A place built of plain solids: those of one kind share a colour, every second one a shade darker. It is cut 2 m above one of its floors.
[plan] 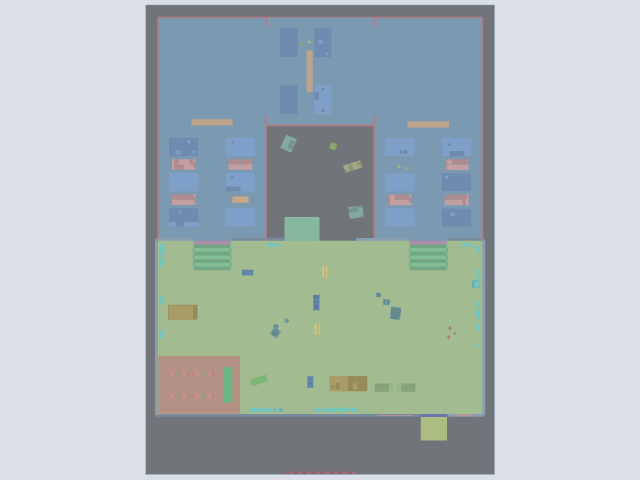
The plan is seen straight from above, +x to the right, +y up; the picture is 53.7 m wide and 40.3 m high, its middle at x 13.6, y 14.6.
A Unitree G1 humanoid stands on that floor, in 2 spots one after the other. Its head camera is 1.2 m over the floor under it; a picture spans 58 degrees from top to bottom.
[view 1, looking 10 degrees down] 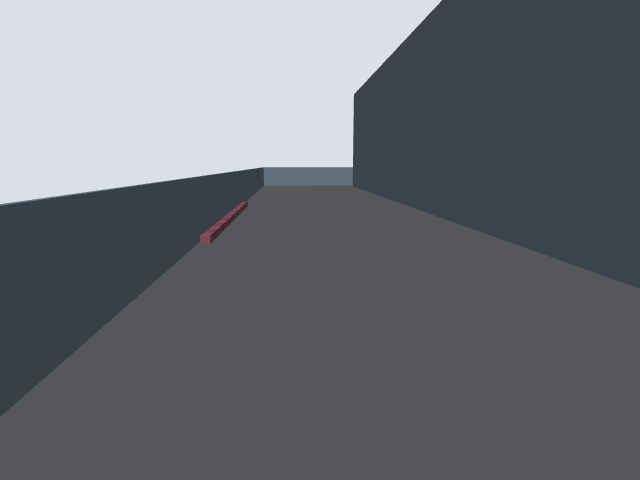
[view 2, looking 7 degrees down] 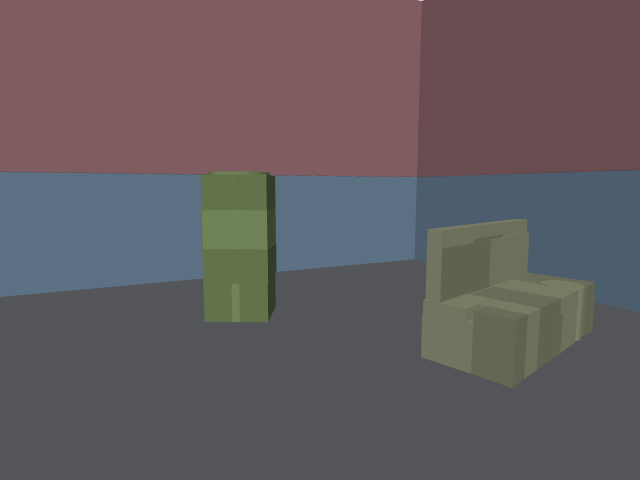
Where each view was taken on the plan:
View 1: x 23.16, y -3.64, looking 176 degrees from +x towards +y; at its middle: ground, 6.91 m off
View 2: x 13.61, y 18.52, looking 64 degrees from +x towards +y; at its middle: floor_glass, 6.40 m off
